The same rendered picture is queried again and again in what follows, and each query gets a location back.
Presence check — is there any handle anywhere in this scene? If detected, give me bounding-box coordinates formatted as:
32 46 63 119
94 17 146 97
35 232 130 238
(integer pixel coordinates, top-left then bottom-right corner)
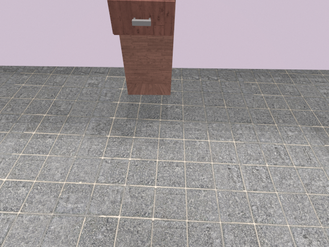
132 17 151 26

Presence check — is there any drawer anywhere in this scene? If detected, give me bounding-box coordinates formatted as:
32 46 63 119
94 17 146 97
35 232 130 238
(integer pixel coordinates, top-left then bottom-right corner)
107 0 175 36

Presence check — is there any cabinet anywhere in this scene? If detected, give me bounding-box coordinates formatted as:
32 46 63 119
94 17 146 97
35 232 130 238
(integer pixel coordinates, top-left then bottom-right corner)
119 0 176 95

